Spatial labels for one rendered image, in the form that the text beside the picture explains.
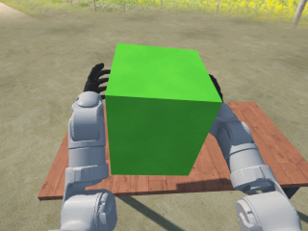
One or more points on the right robot upper arm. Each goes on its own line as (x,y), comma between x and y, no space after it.
(266,211)

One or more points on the robot left hand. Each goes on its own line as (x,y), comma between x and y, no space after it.
(93,81)

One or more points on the table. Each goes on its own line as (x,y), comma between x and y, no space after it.
(210,172)

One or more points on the left robot forearm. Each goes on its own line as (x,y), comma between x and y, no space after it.
(86,143)

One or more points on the robot right hand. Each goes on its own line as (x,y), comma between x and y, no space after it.
(215,82)

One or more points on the carton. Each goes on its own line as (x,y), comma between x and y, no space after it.
(160,106)

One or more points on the left robot upper arm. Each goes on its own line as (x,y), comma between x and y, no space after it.
(89,210)

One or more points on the right robot forearm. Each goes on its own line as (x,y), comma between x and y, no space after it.
(248,171)

